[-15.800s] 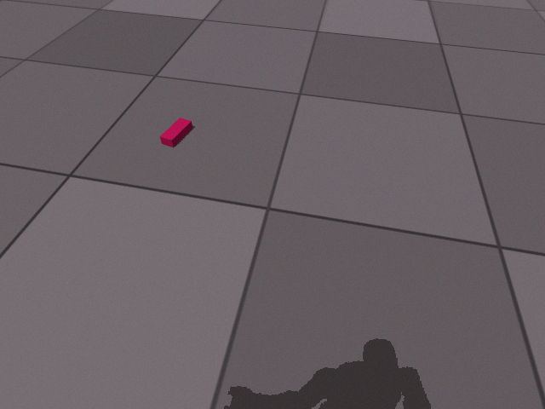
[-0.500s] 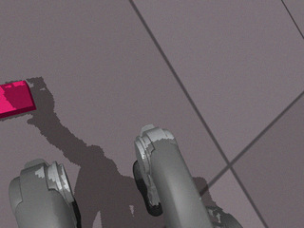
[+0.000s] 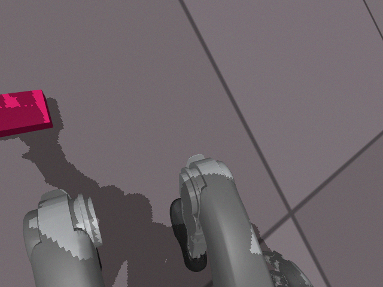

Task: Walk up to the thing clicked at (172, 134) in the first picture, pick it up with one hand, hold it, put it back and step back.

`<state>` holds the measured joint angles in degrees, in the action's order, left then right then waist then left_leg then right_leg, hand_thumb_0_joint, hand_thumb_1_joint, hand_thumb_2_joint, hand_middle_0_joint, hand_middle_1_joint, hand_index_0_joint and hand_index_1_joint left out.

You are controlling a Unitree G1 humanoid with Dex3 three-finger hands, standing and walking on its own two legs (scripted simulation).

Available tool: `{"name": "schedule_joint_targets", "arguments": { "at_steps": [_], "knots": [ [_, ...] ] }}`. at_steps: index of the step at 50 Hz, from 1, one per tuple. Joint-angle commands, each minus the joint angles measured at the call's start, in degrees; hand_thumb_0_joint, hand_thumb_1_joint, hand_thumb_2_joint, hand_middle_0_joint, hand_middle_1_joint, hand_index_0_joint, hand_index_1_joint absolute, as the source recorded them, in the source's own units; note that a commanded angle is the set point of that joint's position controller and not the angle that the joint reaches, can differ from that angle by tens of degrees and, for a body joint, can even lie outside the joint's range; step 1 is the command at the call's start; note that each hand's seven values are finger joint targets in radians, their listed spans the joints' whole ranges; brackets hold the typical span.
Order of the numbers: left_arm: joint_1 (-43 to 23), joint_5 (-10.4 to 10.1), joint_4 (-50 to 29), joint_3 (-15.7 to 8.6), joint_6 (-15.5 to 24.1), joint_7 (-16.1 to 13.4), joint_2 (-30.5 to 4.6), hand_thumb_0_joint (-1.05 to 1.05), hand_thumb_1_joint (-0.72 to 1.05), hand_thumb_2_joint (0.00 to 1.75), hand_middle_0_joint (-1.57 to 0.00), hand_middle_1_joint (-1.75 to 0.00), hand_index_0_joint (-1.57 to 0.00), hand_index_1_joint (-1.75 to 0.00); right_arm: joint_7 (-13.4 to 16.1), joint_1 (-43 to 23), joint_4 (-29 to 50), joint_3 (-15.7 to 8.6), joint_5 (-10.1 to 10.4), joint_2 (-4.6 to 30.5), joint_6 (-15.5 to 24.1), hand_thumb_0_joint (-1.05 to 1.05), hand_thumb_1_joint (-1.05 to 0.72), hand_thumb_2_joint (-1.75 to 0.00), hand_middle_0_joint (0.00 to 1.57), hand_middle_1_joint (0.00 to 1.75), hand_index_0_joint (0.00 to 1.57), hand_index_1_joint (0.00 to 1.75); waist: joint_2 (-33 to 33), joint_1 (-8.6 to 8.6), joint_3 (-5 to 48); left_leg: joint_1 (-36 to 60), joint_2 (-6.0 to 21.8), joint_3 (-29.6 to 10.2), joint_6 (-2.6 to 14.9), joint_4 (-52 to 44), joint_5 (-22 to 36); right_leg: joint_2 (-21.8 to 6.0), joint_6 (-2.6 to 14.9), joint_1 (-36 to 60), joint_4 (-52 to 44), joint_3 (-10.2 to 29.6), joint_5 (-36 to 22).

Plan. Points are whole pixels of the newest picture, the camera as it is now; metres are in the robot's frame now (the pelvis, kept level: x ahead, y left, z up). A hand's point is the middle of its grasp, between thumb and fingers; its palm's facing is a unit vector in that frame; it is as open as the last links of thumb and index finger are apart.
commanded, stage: rest palm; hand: left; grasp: from above
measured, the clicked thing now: out of the picture +0.50 +0.29 -0.29
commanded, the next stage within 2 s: close in 0.78 s
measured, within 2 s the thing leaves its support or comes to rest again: neither
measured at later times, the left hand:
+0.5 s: hand out of the picture +0.48 +0.29 -0.25, palm faces -0.46 -0.10 -0.88, open 13.8 cm
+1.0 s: hand out of the picture +0.47 +0.30 -0.26, palm faces -0.46 -0.11 -0.88, open 13.5 cm
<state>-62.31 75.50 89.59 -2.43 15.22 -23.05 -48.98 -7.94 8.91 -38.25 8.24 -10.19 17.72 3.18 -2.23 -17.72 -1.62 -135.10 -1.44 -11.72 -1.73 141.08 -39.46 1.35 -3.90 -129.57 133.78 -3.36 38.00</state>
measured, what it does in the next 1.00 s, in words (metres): stands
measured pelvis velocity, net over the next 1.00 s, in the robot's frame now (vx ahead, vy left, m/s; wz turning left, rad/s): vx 0.01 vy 0.01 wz -0.08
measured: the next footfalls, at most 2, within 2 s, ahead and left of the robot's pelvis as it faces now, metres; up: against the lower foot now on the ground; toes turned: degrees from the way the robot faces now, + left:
none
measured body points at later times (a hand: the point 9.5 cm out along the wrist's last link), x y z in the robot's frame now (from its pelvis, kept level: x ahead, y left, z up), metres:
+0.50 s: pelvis +0.00 +0.01 -0.02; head +0.29 +0.10 +0.32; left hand +0.50 +0.29 -0.20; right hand +0.02 -0.25 -0.08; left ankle +0.07 +0.13 -0.28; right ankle +0.11 -0.14 -0.28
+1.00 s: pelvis +0.01 +0.01 -0.02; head +0.29 +0.12 +0.31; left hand +0.49 +0.30 -0.21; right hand +0.04 -0.25 -0.07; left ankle +0.07 +0.13 -0.28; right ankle +0.11 -0.14 -0.28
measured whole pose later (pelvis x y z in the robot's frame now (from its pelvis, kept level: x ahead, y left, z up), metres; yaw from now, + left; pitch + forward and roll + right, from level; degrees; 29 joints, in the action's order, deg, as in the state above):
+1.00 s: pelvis +0.01 +0.01 -0.02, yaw -4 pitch +30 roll -15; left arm -62.9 78.2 100.3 -6.2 14.3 -34.7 -57.3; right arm -13.5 6.6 -37.6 15.0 -15.4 19.0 9.8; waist -6.5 -22.3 -7.8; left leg -135.5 -0.6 -15.2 -0.8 146.8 -42.5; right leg 3.0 -4.3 -128.8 135.8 -6.1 38.7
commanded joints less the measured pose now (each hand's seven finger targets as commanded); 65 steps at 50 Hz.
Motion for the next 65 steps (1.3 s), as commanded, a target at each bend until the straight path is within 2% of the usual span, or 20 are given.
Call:
{"name": "schedule_joint_targets", "arguments": {
  "at_steps": [1,5,9,13,14,16,18,20,23,25,29,35,36,39,41,45,48,52,55,65],
  "knots": [
    [-18.8,0.5,-6.0,-3.1,-0.5,-4.9,-13.7,0.00,-0.47,1.03,-0.07,-1.08,-0.09,-1.06,0.2,13.3,-0.5,-4.0,-0.3,15.8,0.2,0.00,-0.89,-0.89,0.20,0.30,0.20,0.30,23.8,-2.86,38.4,32.2,0.9,6.8,2.22,-14.3,13.2,1.2,5.76,16.9,-10.5,-8.7,-14.7],
    [-17.8,0.9,0.8,-1.9,-1.5,-6.9,-12.1,0.00,-0.48,0.99,-0.06,-1.06,-0.08,-1.03,-0.3,12.7,-0.9,-2.8,-1.0,15.6,1.3,0.00,-0.89,-0.89,0.20,0.30,0.20,0.30,20.9,-5.01,33.9,27.9,0.9,7.2,3.08,-12.8,10.3,1.5,5.18,16.7,-10.9,-8.2,-13.5],
    [-19.0,1.4,-1.0,-3.3,-1.7,-8.6,-16.1,0.00,-0.48,1.04,-0.07,-1.06,-0.08,-1.05,-0.5,12.1,-0.2,-2.2,-1.3,16.7,2.6,0.00,-0.89,-0.90,0.20,0.30,0.20,0.30,24.2,-4.22,36.3,31.3,1.2,6.5,2.53,-13.6,10.4,1.6,5.50,17.5,-10.2,-8.8,-12.9],
    [-18.5,0.7,2.4,-3.1,-2.3,-9.5,-15.5,0.00,-0.48,1.00,-0.06,-1.05,-0.08,-1.03,-1.5,11.5,-0.2,-1.2,-2.1,17.2,4.3,0.00,-0.89,-0.90,0.20,0.30,0.20,0.30,23.3,-6.23,33.3,29.2,1.5,6.0,2.71,-12.0,8.8,2.0,5.22,16.6,-9.3,-9.4,-12.2],
    [-19.5,0.6,-0.2,-4.7,-2.1,-10.0,-18.5,0.00,-0.48,1.01,-0.06,-1.05,-0.08,-1.03,-1.3,11.6,0.1,-1.3,-2.1,17.9,4.4,0.00,-0.89,-0.90,0.20,0.30,0.20,0.30,23.7,-5.43,35.2,29.4,1.5,5.9,2.77,-12.4,8.8,2.1,5.15,18.0,-10.0,-9.3,-12.1],
    [-18.3,0.8,0.7,-3.5,-2.4,-10.2,-17.6,0.00,-0.50,1.00,-0.06,-1.03,-0.07,-1.02,-1.7,11.5,-0.4,-0.6,-2.4,17.3,4.9,0.00,-0.89,-0.90,0.20,0.30,0.20,0.30,25.6,-5.22,35.0,29.9,1.7,6.1,2.53,-11.7,10.0,2.1,5.31,18.1,-9.3,-9.4,-13.1],
    [-17.1,0.9,2.1,-4.6,-2.6,-10.3,-18.1,0.00,-0.50,1.02,-0.06,-1.04,-0.07,-1.03,-2.2,11.9,0.0,-0.5,-2.8,18.4,5.5,0.00,-0.89,-0.90,0.20,0.30,0.20,0.30,23.5,-6.22,33.4,29.0,1.7,5.8,2.69,-10.6,10.5,2.2,5.03,18.4,-8.9,-9.6,-13.6],
    [-17.2,0.2,-0.4,-4.4,-2.5,-10.6,-18.2,0.00,-0.49,0.99,-0.06,-1.03,-0.08,-1.02,-2.4,11.6,-0.3,-0.3,-2.8,18.3,5.8,0.00,-0.90,-0.90,0.20,0.30,0.20,0.30,25.6,-5.25,35.8,30.4,1.8,5.6,2.24,-11.0,12.7,2.4,5.26,19.6,-8.7,-9.7,-15.3],
    [-15.1,0.3,1.6,-6.2,-3.0,-10.3,-20.2,0.00,-0.51,1.01,-0.06,-1.03,-0.07,-1.02,-3.1,12.5,-0.3,-0.2,-3.3,19.4,6.0,0.00,-0.90,-0.90,0.20,0.30,0.20,0.30,25.0,-6.35,33.4,30.2,2.1,5.1,2.17,-10.4,13.3,2.4,5.15,19.8,-8.1,-10.3,-15.7],
    [-14.1,0.3,0.5,-7.9,-2.6,-10.6,-21.9,0.00,-0.49,1.05,-0.08,-1.05,-0.08,-1.05,-3.1,12.4,-0.3,-0.3,-3.6,19.5,5.5,0.00,-0.90,-0.90,0.20,0.30,0.20,0.30,26.6,-5.28,34.7,30.9,2.1,4.6,1.81,-10.8,14.3,2.4,5.48,20.3,-8.0,-10.6,-15.9],
    [-14.2,0.1,1.4,-6.4,-2.1,-10.1,-20.0,0.00,-0.51,1.05,-0.07,-1.05,-0.07,-1.05,-3.7,12.5,-0.6,0.4,-4.0,19.1,5.4,0.00,-0.90,-0.90,0.20,0.30,0.20,0.30,25.0,-6.96,32.9,29.4,2.3,4.6,2.32,-9.1,14.0,2.6,4.90,21.5,-8.1,-10.3,-17.0],
    [-14.4,0.2,0.1,-6.0,-0.7,-10.3,-20.3,0.00,-0.50,1.06,-0.08,-1.06,-0.07,-1.06,-4.3,11.9,-0.7,0.6,-4.3,19.5,5.5,0.00,-0.90,-0.90,0.20,0.30,0.20,0.30,25.4,-7.07,32.2,30.8,2.4,3.8,1.91,-9.8,13.3,2.8,4.88,20.6,-8.1,-11.4,-16.2],
    [-14.5,0.1,-1.4,-6.6,-0.4,-10.7,-21.5,0.00,-0.50,1.06,-0.07,-1.06,-0.07,-1.06,-4.2,11.6,-1.1,0.3,-4.1,19.5,5.4,0.00,-0.90,-0.90,0.20,0.30,0.20,0.30,27.2,-5.88,34.1,31.9,2.5,3.8,1.73,-10.1,13.9,2.8,5.06,21.3,-8.1,-11.2,-16.4],
    [-14.1,0.9,2.2,-4.2,-0.3,-11.1,-18.4,0.00,-0.50,1.07,-0.07,-1.06,-0.07,-1.06,-4.8,10.8,-1.1,1.1,-4.6,18.8,5.6,0.00,-0.90,-0.90,0.20,0.30,0.20,0.30,25.5,-7.76,30.6,30.2,2.7,3.5,1.84,-9.4,13.4,3.0,4.82,19.7,-7.8,-11.7,-16.4],
    [-16.4,0.9,-0.5,-5.9,0.0,-12.3,-21.2,0.00,-0.50,1.10,-0.08,-1.07,-0.07,-1.08,-4.6,11.1,-1.4,0.6,-4.3,19.8,5.5,0.00,-0.90,-0.90,0.20,0.30,0.20,0.30,28.1,-6.82,33.7,32.3,2.7,3.3,1.58,-10.4,14.3,2.9,4.96,20.7,-7.6,-11.7,-17.1],
    [-14.9,1.6,5.1,-3.9,-0.7,-13.3,-18.4,0.00,-0.46,1.09,-0.09,-1.07,-0.08,-1.07,-5.3,9.6,-1.1,1.8,-4.9,18.9,6.1,0.00,-0.89,-0.90,0.20,0.30,0.20,0.30,25.7,-8.01,28.7,29.8,2.9,2.9,1.64,-10.1,12.8,3.0,4.83,18.2,-7.2,-12.2,-16.0],
    [-16.9,1.8,3.2,-5.1,-1.0,-14.3,-20.9,0.00,-0.42,1.08,-0.12,-1.08,-0.12,-1.08,-5.2,9.2,-0.8,1.4,-4.8,20.3,6.4,0.00,-0.89,-0.90,0.20,0.30,0.20,0.30,27.2,-7.41,30.8,31.0,2.9,2.7,1.60,-10.8,13.0,3.0,4.92,18.8,-7.1,-12.1,-16.1],
    [-14.8,1.6,8.3,-3.6,-1.9,-14.4,-18.7,0.00,-0.42,1.03,-0.11,-1.06,-0.11,-1.05,-5.7,8.6,-0.5,2.3,-5.1,20.0,7.2,0.00,-0.89,-0.90,0.20,0.30,0.20,0.30,24.9,-8.95,26.6,28.4,2.8,2.8,1.83,-10.5,10.7,3.1,4.65,18.4,-7.5,-12.0,-14.8],
    [-16.9,1.3,6.1,-4.6,-2.2,-14.6,-21.9,0.00,-0.44,1.02,-0.11,-1.05,-0.11,-1.05,-5.5,8.2,0.1,2.7,-5.0,20.9,7.8,0.00,-0.89,-0.90,0.20,0.30,0.20,0.30,25.5,-8.47,28.7,29.2,3.0,2.5,1.85,-10.6,10.1,3.0,4.58,19.3,-7.7,-11.9,-14.5],
    [-15.3,0.3,5.9,-4.6,-2.6,-14.0,-22.3,0.00,-0.38,0.99,-0.15,-1.04,-0.16,-1.03,-6.1,8.6,0.4,3.6,-5.0,20.8,8.7,0.00,-0.90,-0.90,0.20,0.30,0.20,0.30,26.7,-8.47,28.7,30.1,3.2,2.2,1.67,-9.8,12.5,3.1,4.46,20.5,-7.2,-12.2,-16.3]
  ]
}}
